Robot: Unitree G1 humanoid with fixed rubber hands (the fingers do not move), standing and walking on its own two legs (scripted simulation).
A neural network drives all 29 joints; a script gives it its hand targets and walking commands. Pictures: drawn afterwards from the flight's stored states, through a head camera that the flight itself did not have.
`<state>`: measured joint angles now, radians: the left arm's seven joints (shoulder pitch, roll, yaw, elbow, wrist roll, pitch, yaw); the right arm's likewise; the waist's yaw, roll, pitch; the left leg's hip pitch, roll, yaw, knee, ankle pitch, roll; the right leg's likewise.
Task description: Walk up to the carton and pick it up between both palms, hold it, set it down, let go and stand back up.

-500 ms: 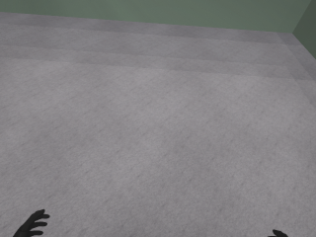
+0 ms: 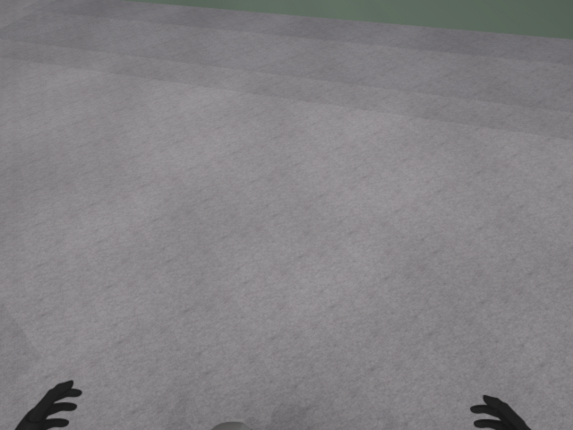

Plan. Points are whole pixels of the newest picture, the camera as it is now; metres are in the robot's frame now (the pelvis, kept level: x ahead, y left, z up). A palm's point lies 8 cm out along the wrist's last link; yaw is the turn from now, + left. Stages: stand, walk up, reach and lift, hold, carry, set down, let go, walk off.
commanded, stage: walk up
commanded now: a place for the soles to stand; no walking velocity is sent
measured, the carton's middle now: out of the picture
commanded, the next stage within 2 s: none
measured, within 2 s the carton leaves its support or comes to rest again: neither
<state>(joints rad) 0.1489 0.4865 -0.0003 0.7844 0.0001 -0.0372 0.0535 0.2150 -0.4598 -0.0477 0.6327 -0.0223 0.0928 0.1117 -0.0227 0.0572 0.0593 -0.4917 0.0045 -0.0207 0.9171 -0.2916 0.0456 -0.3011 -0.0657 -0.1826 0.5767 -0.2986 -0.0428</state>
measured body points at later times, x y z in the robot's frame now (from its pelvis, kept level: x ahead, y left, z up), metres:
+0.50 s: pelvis +0.00 +0.12 -0.01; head +0.06 +0.11 +0.43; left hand +0.04 +0.49 -0.07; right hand +0.21 -0.15 -0.11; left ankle +0.02 +0.20 -0.73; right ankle +0.03 +0.08 -0.73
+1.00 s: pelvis -0.03 +0.25 -0.02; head +0.02 +0.25 +0.43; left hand -0.08 +0.61 -0.09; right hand +0.25 +0.03 -0.10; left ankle -0.04 +0.38 -0.74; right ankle +0.03 +0.09 -0.73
